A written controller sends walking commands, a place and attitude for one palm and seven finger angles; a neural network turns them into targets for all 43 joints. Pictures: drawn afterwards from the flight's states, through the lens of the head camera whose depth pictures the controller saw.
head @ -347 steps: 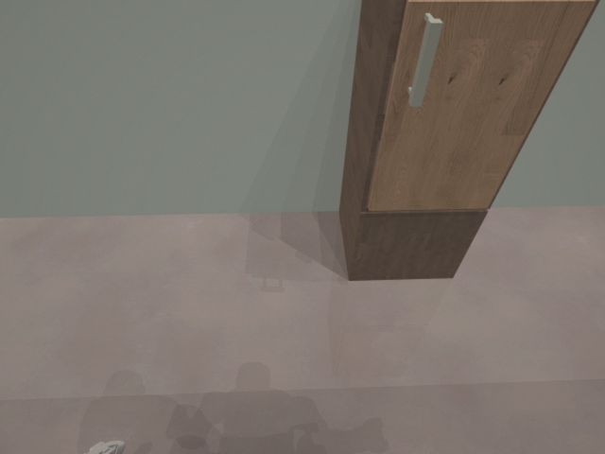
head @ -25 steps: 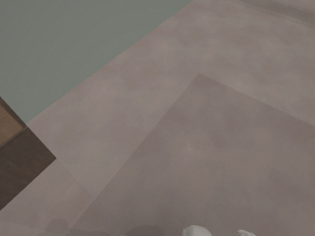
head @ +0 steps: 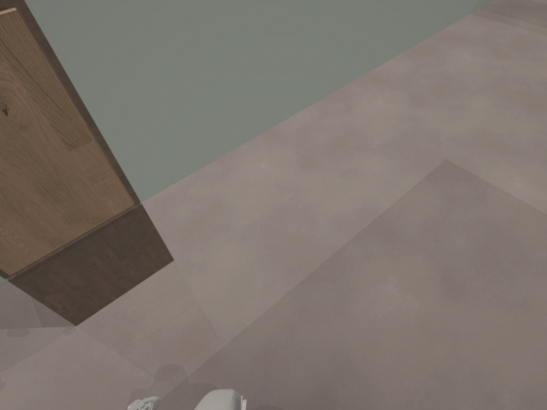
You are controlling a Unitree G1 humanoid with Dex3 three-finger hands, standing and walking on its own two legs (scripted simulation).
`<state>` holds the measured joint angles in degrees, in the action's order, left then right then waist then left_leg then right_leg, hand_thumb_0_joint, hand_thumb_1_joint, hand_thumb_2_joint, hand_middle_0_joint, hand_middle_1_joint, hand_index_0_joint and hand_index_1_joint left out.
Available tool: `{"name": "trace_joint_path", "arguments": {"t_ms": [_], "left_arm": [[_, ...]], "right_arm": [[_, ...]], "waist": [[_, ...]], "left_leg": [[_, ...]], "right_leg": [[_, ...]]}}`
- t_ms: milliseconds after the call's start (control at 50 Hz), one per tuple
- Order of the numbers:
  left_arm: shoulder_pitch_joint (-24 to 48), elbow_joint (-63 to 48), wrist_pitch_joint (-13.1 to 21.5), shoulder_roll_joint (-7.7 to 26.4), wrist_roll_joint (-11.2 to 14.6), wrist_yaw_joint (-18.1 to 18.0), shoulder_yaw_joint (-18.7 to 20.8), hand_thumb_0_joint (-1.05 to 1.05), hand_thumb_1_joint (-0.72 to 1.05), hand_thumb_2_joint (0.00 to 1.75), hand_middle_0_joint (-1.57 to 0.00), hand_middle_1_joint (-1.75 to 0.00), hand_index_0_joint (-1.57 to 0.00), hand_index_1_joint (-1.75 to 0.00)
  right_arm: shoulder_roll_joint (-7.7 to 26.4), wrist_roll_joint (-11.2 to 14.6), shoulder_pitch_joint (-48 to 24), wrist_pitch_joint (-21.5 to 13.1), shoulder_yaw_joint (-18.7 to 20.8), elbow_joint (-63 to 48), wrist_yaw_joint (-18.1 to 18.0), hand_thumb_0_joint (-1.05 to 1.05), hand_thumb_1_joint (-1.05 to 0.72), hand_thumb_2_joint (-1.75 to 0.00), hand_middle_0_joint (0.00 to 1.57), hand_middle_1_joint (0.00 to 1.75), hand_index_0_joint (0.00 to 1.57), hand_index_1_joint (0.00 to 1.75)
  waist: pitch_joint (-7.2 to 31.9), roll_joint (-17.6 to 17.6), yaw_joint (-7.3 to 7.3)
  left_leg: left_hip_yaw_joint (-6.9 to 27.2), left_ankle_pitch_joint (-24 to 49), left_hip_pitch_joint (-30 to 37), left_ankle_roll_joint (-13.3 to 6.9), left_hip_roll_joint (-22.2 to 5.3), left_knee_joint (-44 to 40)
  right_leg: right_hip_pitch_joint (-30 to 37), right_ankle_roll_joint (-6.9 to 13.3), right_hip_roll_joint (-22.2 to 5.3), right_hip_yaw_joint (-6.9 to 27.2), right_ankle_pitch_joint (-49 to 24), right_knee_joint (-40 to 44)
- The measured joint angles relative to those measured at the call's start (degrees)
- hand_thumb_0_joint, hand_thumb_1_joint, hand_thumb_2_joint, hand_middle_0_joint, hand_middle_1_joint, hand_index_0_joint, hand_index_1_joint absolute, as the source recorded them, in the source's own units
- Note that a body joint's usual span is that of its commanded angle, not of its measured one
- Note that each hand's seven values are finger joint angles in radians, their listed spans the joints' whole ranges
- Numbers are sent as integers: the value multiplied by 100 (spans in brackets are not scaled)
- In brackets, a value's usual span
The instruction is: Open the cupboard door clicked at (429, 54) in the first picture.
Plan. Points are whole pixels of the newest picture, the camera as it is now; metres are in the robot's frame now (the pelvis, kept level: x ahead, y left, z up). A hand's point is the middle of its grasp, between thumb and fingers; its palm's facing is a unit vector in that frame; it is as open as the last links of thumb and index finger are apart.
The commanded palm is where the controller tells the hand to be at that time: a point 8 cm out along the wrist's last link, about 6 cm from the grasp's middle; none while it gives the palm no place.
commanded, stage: turn to face it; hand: left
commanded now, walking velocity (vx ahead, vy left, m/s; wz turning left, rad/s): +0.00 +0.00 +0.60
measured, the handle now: out of the picture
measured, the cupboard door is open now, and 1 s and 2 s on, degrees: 0 0 0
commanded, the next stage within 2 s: take the last steps up to it in 1.08 s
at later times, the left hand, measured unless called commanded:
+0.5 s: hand out of the picture +0.05 +0.29 -0.16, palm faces +0.31 -0.92 -0.24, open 7.4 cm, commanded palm none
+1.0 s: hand out of the picture -0.05 +0.22 -0.15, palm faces +0.55 -0.79 -0.27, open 7.4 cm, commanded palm none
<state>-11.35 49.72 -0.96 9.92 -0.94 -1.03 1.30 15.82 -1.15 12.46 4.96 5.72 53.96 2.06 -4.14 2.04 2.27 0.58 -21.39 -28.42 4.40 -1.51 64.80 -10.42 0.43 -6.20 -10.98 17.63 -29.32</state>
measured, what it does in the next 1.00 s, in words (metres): steps on the spot, turning left: left foot, then right foot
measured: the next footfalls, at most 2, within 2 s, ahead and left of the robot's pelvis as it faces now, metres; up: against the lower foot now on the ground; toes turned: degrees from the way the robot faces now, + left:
left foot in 0.20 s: +0.03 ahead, +0.15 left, +0.00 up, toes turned +13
right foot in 0.70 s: +0.09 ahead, -0.08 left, +0.00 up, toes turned +22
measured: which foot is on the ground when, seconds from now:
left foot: up 0.00-0.18, down 0.20-0.70, up 0.72-1.00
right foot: down 0.00-0.20, up 0.22-0.68, down 0.70-1.00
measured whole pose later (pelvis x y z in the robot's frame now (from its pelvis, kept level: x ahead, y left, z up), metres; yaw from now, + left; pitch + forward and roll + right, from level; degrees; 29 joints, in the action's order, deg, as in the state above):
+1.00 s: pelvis +0.00 +0.02 +0.00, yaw +34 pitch -1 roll +2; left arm -13.4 51.3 -1.1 10.7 -1.3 -1.0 1.6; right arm 15.6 -1.0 12.5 5.1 5.3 54.8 1.7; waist -3.9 1.3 1.0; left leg 0.7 -23.4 -25.2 3.9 -1.9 58.2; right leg -10.8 -0.8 -7.2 -10.1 17.4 -29.9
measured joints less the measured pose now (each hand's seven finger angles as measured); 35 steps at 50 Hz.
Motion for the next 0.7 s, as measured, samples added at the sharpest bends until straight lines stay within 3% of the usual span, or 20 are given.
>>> {"name": "trace_joint_path", "arguments": {"t_ms": [160,180,200,220,260,300,360,440,580,640,700], "left_arm": [[-232,173,-68,249,-42,35,111,0,90,90,-20,-30,-21,-30],[-275,194,-86,301,-27,41,135,0,90,90,-20,-30,-21,-30],[-321,214,-111,365,-3,48,166,0,90,90,-20,-30,-21,-30],[-314,260,-161,444,22,49,206,0,90,90,-20,-30,-20,-30],[-272,344,-299,553,26,19,253,0,90,90,-20,-30,-20,-30],[-207,406,-361,594,31,12,284,0,90,90,-20,-30,-20,-30],[-69,358,-324,586,41,49,293,1,91,90,-20,-30,-20,-30],[127,203,-250,538,46,68,269,0,91,90,-20,-30,-20,-30],[460,16,-235,396,65,36,213,0,91,90,-20,-30,-20,-30],[551,-68,-192,313,96,26,164,0,90,90,-20,-30,-20,-30],[528,-182,-75,270,111,23,108,0,90,90,-20,-30,-20,-30]], "right_arm": [[-94,43,-323,-72,-123,-91,9,1,-91,-90,20,30,20,30],[-97,43,-344,-115,-141,-139,14,1,-91,-90,20,30,20,30],[-104,36,-370,-177,-153,-182,16,1,-91,-90,20,30,20,30],[-151,33,-419,-243,-160,-210,7,1,-91,-90,20,30,20,30],[-220,43,-472,-346,-214,-260,-21,0,-90,-90,20,30,20,30],[-270,34,-446,-395,-252,-296,-90,0,-90,-90,20,30,20,30],[-301,20,-389,-395,-292,-289,-153,0,-90,-90,20,30,21,30],[-336,16,-292,-379,-320,-236,-162,0,-90,-90,20,30,21,30],[-368,-13,-88,-315,-275,-169,-137,0,-90,-89,20,30,21,30],[-326,-23,-8,-269,-230,-142,-138,0,-90,-89,20,30,21,30],[-271,14,103,-221,-171,-123,-131,0,-90,-89,20,30,21,30]], "waist": [[-191,-294,-245],[-179,-324,-263],[-158,-380,-277],[-173,-486,-290],[-186,-549,-327],[-141,-510,-300],[-97,-416,-265],[-26,-346,-227],[69,-212,-53],[78,-91,31],[142,-34,43]], "left_leg": [[-490,-95,775,-98,-106,-2122],[-547,157,951,-137,-78,-2539],[-575,339,1069,-335,-18,-2835],[-574,287,1009,-511,71,-2763],[-518,170,971,-681,121,-2678],[-397,247,1048,-714,140,-2873],[-200,510,1225,-734,203,-3298],[31,754,1382,-770,324,-3682],[445,877,1351,-712,500,-3749],[641,862,1239,-633,556,-3614],[813,753,1018,-506,685,-3288]], "right_leg": [[-128,-239,-374,-523,283,-458],[-186,-299,-438,-585,380,-632],[-311,-354,-535,-590,500,-916],[-519,-432,-576,-379,871,-1386],[-984,-497,-375,154,1446,-2473],[-1343,-544,-183,442,1366,-3248],[-1649,-596,-46,693,904,-3635],[-1732,-650,25,926,568,-3368],[-1402,-655,231,1083,686,-2331],[-1077,-597,386,1078,670,-1578],[-501,-479,459,1021,63,-304]]}}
